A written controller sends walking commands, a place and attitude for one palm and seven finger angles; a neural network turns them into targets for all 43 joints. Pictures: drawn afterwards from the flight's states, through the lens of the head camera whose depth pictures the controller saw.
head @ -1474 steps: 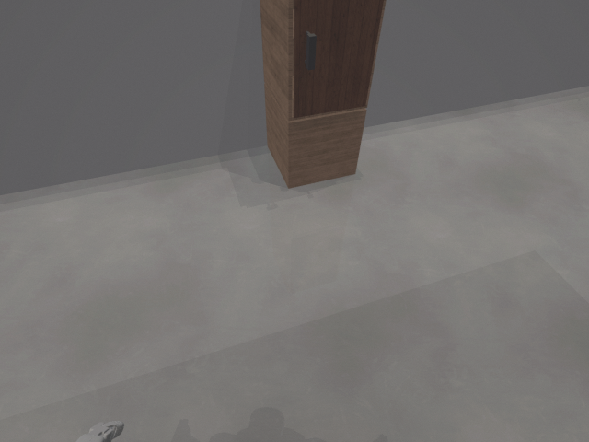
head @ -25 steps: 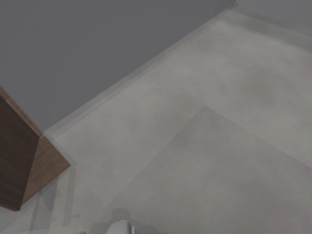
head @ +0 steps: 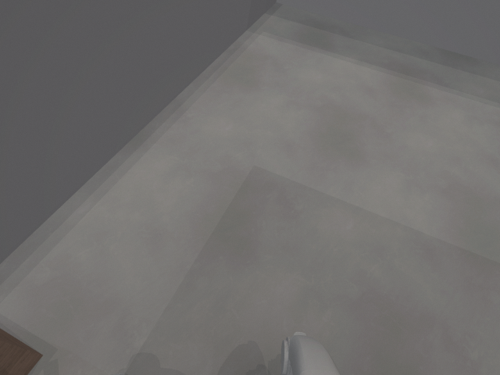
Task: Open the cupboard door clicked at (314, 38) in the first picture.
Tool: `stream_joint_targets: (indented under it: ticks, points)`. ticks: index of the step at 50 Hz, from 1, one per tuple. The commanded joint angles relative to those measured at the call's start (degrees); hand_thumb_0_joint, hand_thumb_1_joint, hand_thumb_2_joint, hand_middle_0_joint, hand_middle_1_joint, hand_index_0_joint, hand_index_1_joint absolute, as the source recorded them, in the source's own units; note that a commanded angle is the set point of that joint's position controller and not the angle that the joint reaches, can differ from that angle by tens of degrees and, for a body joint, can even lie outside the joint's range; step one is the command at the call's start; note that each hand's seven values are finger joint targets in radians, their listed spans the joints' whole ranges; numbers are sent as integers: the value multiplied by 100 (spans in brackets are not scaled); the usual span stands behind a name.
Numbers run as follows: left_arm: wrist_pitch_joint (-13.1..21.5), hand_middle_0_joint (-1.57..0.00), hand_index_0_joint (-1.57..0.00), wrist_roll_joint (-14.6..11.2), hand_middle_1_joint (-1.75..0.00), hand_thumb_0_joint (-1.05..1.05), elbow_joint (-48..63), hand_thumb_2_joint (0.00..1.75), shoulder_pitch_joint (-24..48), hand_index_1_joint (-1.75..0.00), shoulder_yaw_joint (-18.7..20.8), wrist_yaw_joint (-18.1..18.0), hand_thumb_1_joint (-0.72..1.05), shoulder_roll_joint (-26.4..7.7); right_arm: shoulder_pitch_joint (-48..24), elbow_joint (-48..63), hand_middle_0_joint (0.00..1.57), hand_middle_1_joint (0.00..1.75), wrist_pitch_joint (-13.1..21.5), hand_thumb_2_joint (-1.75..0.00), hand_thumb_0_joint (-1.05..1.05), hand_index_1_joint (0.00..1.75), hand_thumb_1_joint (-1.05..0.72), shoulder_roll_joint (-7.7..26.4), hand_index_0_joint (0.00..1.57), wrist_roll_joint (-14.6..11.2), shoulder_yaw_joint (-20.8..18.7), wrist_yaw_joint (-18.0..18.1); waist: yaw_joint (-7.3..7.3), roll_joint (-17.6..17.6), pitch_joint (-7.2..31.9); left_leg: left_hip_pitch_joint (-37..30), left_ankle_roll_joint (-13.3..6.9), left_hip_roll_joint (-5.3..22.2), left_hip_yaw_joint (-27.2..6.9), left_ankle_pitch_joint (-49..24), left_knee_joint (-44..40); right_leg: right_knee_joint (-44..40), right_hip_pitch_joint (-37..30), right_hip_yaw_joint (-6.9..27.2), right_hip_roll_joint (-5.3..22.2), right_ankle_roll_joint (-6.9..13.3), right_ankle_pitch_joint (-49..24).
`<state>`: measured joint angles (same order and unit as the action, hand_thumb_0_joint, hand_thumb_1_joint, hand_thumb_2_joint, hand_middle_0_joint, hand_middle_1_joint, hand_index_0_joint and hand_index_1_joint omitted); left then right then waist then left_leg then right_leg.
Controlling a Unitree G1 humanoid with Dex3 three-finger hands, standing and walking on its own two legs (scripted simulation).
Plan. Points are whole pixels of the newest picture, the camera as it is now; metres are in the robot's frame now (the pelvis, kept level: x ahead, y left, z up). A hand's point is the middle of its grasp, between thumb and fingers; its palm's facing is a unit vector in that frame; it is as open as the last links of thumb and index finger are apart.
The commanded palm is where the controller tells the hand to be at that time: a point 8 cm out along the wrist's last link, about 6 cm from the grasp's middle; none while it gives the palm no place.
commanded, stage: walk to a spot facing it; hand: left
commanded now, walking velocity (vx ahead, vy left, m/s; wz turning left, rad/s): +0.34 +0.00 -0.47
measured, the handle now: out of the picture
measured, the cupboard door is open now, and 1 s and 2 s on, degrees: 50 50 50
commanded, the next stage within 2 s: turn to face it in 0.92 s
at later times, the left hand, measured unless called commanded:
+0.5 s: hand (193, 294) +0.28 +0.12 -0.16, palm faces -0.14 -0.96 -0.26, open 7.2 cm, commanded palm none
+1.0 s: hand (233, 185) +0.58 +0.06 -0.18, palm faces -0.27 -0.95 -0.16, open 7.3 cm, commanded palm none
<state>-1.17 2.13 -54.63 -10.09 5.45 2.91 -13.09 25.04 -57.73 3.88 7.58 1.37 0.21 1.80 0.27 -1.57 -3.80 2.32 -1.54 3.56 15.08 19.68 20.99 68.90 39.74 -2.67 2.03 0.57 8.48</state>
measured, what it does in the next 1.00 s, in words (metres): walks ahead, turning right: right foot, then left foot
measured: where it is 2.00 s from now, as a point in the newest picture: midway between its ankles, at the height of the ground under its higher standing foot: (291, 257)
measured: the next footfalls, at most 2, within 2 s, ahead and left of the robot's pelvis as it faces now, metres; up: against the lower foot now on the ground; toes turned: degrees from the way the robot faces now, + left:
right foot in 0.22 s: +0.20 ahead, -0.08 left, +0.00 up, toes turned -13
left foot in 0.76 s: +0.53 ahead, -0.02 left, +0.00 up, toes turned -8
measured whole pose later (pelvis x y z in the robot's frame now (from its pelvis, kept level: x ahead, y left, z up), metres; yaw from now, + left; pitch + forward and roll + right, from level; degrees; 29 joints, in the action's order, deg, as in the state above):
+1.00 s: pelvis +0.50 -0.09 +0.00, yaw -21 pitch +0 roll +0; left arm 0.7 2.2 -59.0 -15.1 4.3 0.7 -9.2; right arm 17.3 -59.7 4.3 10.5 1.0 -2.3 1.8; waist -1.7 -1.2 -3.7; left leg 7.0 -3.2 1.0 12.9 16.6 23.3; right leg 64.5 35.6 -0.6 5.3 -0.9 11.6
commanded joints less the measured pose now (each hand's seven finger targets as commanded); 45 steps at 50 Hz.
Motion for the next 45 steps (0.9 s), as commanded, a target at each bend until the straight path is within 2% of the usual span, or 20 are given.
stream_joint_targets:
  ticks: [1,4,6,9,10,11,12,13,16,18,22,31,34,35,36,37,38,39,41,45]
  points:
    - [123,-20,-20,-40,-30,0,544,90,837,-30,-180,63,90,231,825,-67,20,30,105,-90,0,30,-90,709,20,50,-142,81,205,925,-303,-571,48,1332,-473,-4167,-601,-1176,544,-378,75,107,-175]
    - [155,-20,-20,-68,-30,0,572,90,1093,-30,-219,56,90,221,1037,-216,20,30,72,-90,0,30,-90,800,20,61,-136,97,241,830,-272,-634,0,1370,-212,-5628,-289,-2355,-348,-780,-230,327,192]
    - [170,-20,-20,-77,-30,0,431,90,626,-30,-167,-6,90,36,889,-260,20,30,44,-90,0,30,-90,1011,20,41,-201,96,0,1021,23,-730,-33,1567,-158,-6770,312,-2618,-1129,-838,-425,532,627]
    - [260,-20,-20,-62,-30,0,-15,90,-994,-30,-14,-81,90,-276,225,-86,20,30,32,-90,0,30,-90,1223,20,-27,-257,66,-844,1052,727,113,54,1354,54,-6466,2235,-3370,-3481,-787,-573,825,481]
    - [304,-20,-20,-38,-30,0,-204,90,-1651,-30,97,-133,90,-743,172,5,20,30,37,-90,0,30,-90,1023,20,-131,-237,-12,-1124,228,1159,1480,175,979,167,-4198,3812,-3797,-5052,272,305,1203,395]
    - [331,-20,-20,-90,-30,0,-250,90,-2035,-30,218,-225,90,-1225,222,216,20,30,47,-90,0,30,-90,634,20,-212,-225,-22,-1071,-939,1696,3247,443,-123,-188,1277,6001,-4512,-6018,3583,2050,2016,-117]
    - [299,-20,-20,-193,-30,0,-141,90,-1642,-30,221,-311,90,-1363,-264,355,20,30,-11,-90,0,30,-90,767,20,-151,-305,-38,-895,-561,1088,3823,263,41,-1223,1234,6520,-5301,-5301,3876,2283,2065,525]
    - [301,-20,-20,-225,-30,0,-63,90,-1125,-30,152,-351,90,-1011,-616,404,20,30,-34,-90,0,30,-90,703,20,-105,-350,-72,-633,34,145,4027,254,388,-1479,422,6213,-5498,-4439,2965,2038,1381,453]
    - [484,-20,-20,-167,-30,0,-17,90,-513,-30,-106,-365,90,-302,-193,87,20,30,-204,-90,0,30,-90,372,20,-41,-317,-59,74,41,-181,2928,339,584,-1497,-345,5156,-5660,-2636,1519,1179,151,-933]
    - [574,-20,-20,-143,-30,0,-95,90,-655,-30,-129,-332,90,-253,22,-5,20,30,-284,-90,0,30,-90,317,20,-10,-314,-93,232,-86,-24,2812,406,534,-1377,-445,4686,-5649,-2590,1061,924,714,-1503]
    - [681,-20,-20,-177,-30,0,-376,90,-1276,-30,-127,-352,90,-119,-560,195,20,30,-290,-90,0,30,-90,343,20,-44,-347,-124,80,-395,272,3420,412,379,-1284,-939,4106,-5367,-3633,835,607,-232,-3427]
    - [682,-20,-20,-122,-30,0,-780,90,-2111,-30,-229,-484,90,-149,-2533,710,20,30,-164,-90,0,30,-90,491,20,-64,-281,-266,-291,-445,-208,3601,265,-72,-794,-971,2307,-5162,-4668,1052,769,348,-4836]
    - [713,-20,-20,-119,-30,0,-816,90,-1963,-30,-187,-503,90,-373,-2046,527,20,30,-77,-90,0,30,-90,584,20,-44,-296,-198,56,-511,137,2254,-6,-599,-453,-691,1549,-4331,-4607,929,786,404,-6413]
    - [725,-20,-20,-130,-30,0,-825,90,-1840,-30,-174,-502,90,-430,-1339,309,20,30,-52,-90,0,30,-90,709,20,-18,-341,-143,419,-443,442,1348,-133,-683,-509,-943,1181,-3602,-4308,806,695,309,-6384]
    - [735,-20,-20,-158,-30,0,-800,90,-1683,-30,-174,-485,90,-396,-447,32,20,30,-43,-90,0,30,-90,985,20,23,-430,-108,812,-261,860,-244,-322,-275,-959,-1547,987,-2493,-3235,780,595,250,-5216]
    - [734,-20,-20,-252,-30,0,-653,90,-1796,-30,-187,-435,90,-120,370,-102,20,30,-14,-90,0,30,-90,1523,20,150,-577,-51,1021,700,1533,-1613,-1013,1359,-3065,-2045,924,-616,-1692,416,-63,101,-2167]
    - [758,-20,-20,-289,-30,0,-514,90,-1840,-30,-275,-391,90,64,662,-137,20,30,-38,-90,0,30,-90,1714,20,89,-568,-32,813,1300,1931,-1914,-1561,2544,-4570,-2591,65,1126,-976,395,-556,164,1941]
    - [697,-20,-20,-202,-30,0,-511,90,-1511,-30,-204,-421,90,-128,164,-72,20,30,-79,-90,0,30,-90,1519,20,-1,-507,-46,582,525,1192,-917,-1537,2535,-4402,-1695,-334,1536,-748,737,-148,236,1894]
    - [533,-20,-20,-85,-30,0,-479,90,-1243,-30,-186,-306,90,91,-704,171,20,30,4,-90,0,30,-90,861,20,2,-348,-11,132,508,-196,932,-906,1981,-3224,-311,-915,1368,-467,625,245,73,1100]
    - [251,-20,-20,-29,-30,0,-454,90,-1363,-30,-180,-193,90,468,-527,-20,20,30,182,-90,0,30,-90,606,20,-15,-230,11,-223,630,-114,1155,-522,1381,-1383,-2451,-902,337,-671,395,369,-95,544]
